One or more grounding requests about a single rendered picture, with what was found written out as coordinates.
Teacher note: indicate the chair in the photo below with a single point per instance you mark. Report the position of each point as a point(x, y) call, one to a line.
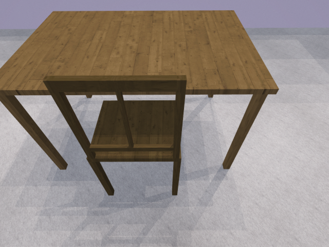
point(127, 130)

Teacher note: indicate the table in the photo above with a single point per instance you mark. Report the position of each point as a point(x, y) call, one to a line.
point(210, 47)

